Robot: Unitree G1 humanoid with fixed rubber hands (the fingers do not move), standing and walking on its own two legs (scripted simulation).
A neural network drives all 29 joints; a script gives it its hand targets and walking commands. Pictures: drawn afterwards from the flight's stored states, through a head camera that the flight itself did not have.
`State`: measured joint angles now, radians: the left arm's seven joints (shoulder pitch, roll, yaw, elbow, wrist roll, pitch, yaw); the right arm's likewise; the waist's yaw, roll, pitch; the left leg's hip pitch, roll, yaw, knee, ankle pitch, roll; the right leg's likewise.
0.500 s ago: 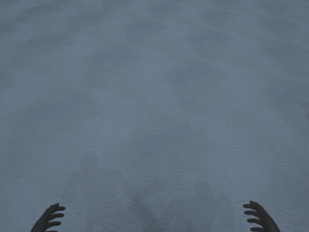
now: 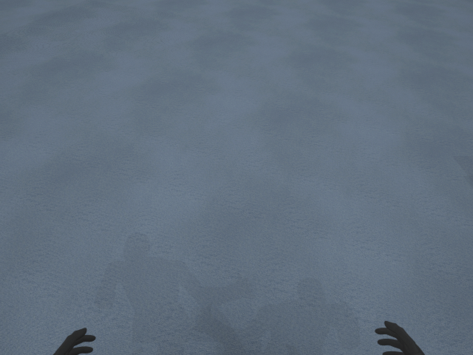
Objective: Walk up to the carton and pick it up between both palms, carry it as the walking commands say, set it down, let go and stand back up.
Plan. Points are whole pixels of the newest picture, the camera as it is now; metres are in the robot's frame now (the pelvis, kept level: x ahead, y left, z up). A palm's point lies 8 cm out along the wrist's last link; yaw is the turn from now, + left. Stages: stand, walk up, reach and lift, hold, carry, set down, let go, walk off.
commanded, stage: stand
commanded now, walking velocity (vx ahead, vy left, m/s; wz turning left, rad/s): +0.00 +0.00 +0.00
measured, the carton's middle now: out of the picture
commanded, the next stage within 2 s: walk up in 0.40 s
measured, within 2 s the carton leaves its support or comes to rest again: neither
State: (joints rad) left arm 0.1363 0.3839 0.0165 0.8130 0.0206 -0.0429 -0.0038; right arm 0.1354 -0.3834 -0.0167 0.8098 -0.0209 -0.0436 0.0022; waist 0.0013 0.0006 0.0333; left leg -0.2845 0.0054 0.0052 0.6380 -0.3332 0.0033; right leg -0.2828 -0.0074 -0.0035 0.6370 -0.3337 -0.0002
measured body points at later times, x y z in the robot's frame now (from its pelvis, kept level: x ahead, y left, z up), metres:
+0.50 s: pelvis +0.00 +0.00 +0.02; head +0.00 +0.00 +0.47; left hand +0.12 +0.31 -0.09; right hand +0.12 -0.31 -0.09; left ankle +0.01 +0.12 -0.72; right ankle +0.00 -0.12 -0.72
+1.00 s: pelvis +0.07 -0.10 +0.00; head +0.05 -0.12 +0.45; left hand +0.31 +0.18 -0.06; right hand +0.08 -0.50 -0.07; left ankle +0.06 +0.09 -0.67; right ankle +0.07 -0.23 -0.72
